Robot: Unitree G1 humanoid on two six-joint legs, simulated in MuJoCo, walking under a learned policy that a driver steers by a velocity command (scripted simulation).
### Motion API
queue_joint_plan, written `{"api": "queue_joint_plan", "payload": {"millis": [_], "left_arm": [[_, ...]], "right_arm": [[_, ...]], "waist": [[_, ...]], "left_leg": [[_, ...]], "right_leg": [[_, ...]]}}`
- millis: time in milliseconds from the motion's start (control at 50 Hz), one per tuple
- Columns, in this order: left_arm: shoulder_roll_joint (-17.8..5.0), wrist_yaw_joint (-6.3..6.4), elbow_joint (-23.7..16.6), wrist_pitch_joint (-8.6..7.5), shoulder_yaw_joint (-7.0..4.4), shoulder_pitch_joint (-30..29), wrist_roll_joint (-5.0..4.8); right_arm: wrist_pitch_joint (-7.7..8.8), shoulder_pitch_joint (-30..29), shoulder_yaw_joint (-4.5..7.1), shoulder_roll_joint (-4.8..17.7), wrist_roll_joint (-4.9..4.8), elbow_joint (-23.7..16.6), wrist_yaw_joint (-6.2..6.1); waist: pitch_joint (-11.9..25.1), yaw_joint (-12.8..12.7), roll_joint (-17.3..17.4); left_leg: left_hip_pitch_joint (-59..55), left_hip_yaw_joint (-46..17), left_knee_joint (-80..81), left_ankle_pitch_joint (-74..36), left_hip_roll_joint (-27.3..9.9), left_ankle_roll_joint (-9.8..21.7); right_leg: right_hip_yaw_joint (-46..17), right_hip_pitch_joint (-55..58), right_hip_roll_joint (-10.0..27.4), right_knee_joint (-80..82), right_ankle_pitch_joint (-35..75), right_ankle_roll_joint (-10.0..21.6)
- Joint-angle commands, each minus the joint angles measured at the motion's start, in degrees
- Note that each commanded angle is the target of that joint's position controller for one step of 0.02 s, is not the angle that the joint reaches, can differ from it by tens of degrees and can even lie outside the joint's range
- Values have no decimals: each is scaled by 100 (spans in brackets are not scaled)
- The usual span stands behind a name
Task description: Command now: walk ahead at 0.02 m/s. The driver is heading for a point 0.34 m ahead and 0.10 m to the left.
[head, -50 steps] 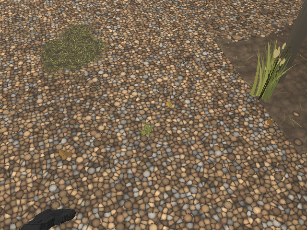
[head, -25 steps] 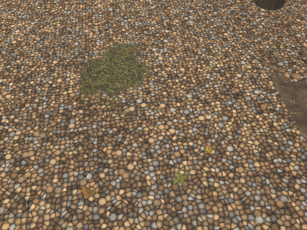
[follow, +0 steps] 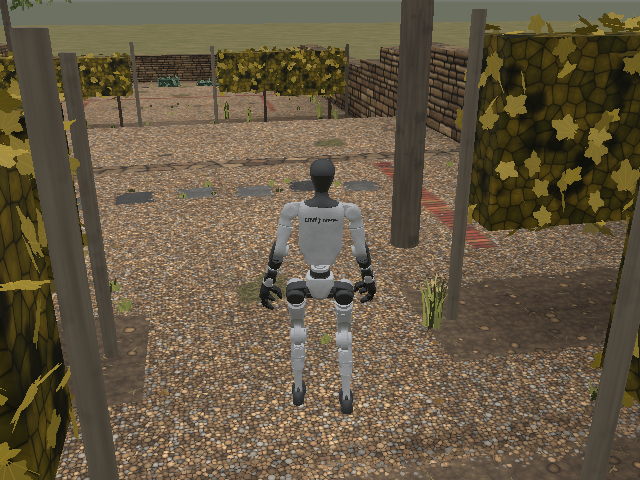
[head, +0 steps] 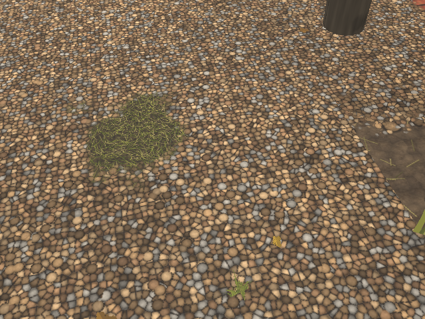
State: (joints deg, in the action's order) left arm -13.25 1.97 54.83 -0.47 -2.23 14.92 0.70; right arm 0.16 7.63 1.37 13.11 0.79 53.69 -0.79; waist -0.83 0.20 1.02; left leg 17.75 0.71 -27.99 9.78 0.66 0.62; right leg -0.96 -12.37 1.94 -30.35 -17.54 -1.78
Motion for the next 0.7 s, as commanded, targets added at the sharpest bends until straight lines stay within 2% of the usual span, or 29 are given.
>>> {"api": "queue_joint_plan", "payload": {"millis": [20,160,320,340,380,400,420,440,460,480,500,520,540,560,580,600,620,640,660,680,700], "left_arm": [[-664,14,-112,-125,-113,84,-38],[-617,19,106,-73,-76,122,-55],[-526,9,322,-38,-38,88,-52],[-480,10,409,-28,-32,211,-58],[-653,26,428,4,-93,208,-117],[-752,38,394,-4,-124,206,-136],[-840,43,388,-44,-155,329,-163],[-1002,37,431,-106,-211,479,-196],[-1101,37,438,-170,-257,473,-224],[-1040,28,436,-237,-255,439,-229],[-955,7,401,-285,-239,319,-228],[-897,-26,343,-303,-225,117,-241],[-845,-53,245,-304,-210,-139,-240],[-711,-67,73,-344,-163,-430,-230],[-401,-45,-162,-433,-98,-504,-182],[-506,-42,-252,-521,-125,-619,-249],[-585,-96,-226,-582,-157,-524,-371],[-544,-142,-154,-618,-148,-448,-383],[-560,-158,-140,-632,-180,-479,-349],[-673,-157,-123,-607,-248,-539,-264],[-580,-176,-120,-574,-252,-491,-236]], "right_arm": [[60,-129,129,561,-27,-155,-17],[-8,-97,149,605,-69,136,-49],[-78,-105,165,643,-86,398,-111],[-88,-15,152,581,-89,482,-111],[-101,-21,184,618,-136,538,-111],[-67,-109,192,630,-136,503,-104],[7,-253,193,614,-144,437,-85],[104,-354,176,503,-171,372,-49],[199,-380,176,474,-203,338,-2],[290,-393,175,448,-225,311,45],[365,-256,181,420,-249,343,87],[414,90,197,400,-273,469,117],[433,665,259,483,-276,710,123],[455,1290,381,827,-235,896,109],[481,2029,560,1486,-251,1068,152],[559,2204,432,1236,-138,1076,202],[634,1757,314,912,-116,963,198],[673,1458,256,734,-115,826,212],[680,1284,215,679,-125,759,227],[648,1156,129,477,-94,698,219],[597,1204,110,503,-67,713,190]], "waist": [[138,-8,-337],[222,-47,-116],[146,-28,-121],[257,-40,-150],[-70,-48,-392],[-354,-86,-538],[-595,-171,-693],[-770,-216,-987],[-953,-199,-1141],[-1065,-161,-1129],[-1059,-31,-1077],[-982,178,-1007],[-804,432,-838],[-601,662,-152],[-217,813,1483],[18,799,1420],[-230,496,796],[-242,351,490],[-365,247,276],[-391,177,183],[-358,123,439]], "left_leg": [[-609,-258,256,-463,-244,173],[-800,-234,116,-1129,-249,152],[-905,-241,114,-1201,-260,128],[-943,-147,101,-618,-177,126],[-535,121,-186,1338,97,145],[-111,173,-347,1929,156,152],[303,228,-630,2029,169,158],[616,345,-1049,1721,166,156],[903,267,-1369,1462,11,222],[979,156,-1446,1384,-130,305],[807,158,-1220,1401,-178,383],[218,235,-679,1352,-126,442],[-759,247,-187,1082,-15,464],[-1577,-628,358,1123,-429,640],[-2527,-2851,1288,1487,-1536,1328],[-2820,-4270,1797,1384,-2217,1739],[-2701,-3799,1624,1137,-2247,1620],[-2564,-3107,1570,868,-1995,1416],[-2403,-2549,1635,516,-1846,1263],[-2191,-1926,1666,-560,-1575,1052],[-1944,-1497,1619,-1615,-1481,1001]], "right_leg": [[-194,-361,196,702,603,193],[-85,-99,120,590,1269,218],[-7,-30,62,659,1362,216],[37,32,20,736,773,240],[-166,-208,82,932,-1097,498],[-478,-311,279,1130,-1921,676],[-923,-285,584,1401,-2478,868],[-1554,-166,1042,1700,-2810,1113],[-2021,-105,1440,1885,-2813,1329],[-2175,-129,1607,1887,-2506,1406],[-2007,-153,1560,1742,-2069,1345],[-1623,-368,1347,1489,-1690,1175],[-1126,-815,985,1070,-1224,953],[-406,-1401,428,-92,-194,637],[471,-2411,-370,-2102,-342,187],[-182,-3103,-433,-3493,-1485,206],[-491,-3490,-82,-4143,-1237,389],[-457,-3526,147,-4237,-725,545],[-371,-3591,351,-3986,-237,614],[-254,-3319,450,-3674,96,621],[-133,-2960,461,-3392,192,535]]}}
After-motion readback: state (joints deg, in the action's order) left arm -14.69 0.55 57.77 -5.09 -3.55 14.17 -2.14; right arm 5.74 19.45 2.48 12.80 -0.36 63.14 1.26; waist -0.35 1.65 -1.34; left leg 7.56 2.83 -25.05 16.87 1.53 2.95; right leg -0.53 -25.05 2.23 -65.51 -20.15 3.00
